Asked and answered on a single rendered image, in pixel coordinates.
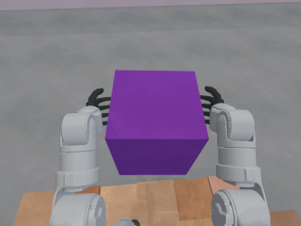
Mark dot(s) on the left robot forearm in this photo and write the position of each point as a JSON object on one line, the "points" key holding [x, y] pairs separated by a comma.
{"points": [[78, 145]]}

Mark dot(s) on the right robot forearm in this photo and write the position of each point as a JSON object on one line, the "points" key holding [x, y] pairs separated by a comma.
{"points": [[237, 164]]}

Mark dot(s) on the robot left upper arm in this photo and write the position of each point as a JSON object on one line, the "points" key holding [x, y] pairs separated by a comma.
{"points": [[82, 209]]}

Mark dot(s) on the left robot hand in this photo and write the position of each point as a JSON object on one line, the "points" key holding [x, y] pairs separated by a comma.
{"points": [[92, 101]]}

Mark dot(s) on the carton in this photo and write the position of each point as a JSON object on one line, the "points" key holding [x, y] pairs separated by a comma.
{"points": [[155, 124]]}

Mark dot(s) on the right robot hand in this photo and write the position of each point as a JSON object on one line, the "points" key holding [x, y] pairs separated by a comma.
{"points": [[216, 99]]}

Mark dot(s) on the robot left shin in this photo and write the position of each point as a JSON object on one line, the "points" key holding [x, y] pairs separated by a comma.
{"points": [[125, 219]]}

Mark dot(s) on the robot right upper arm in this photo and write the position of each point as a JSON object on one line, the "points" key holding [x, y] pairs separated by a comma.
{"points": [[239, 207]]}

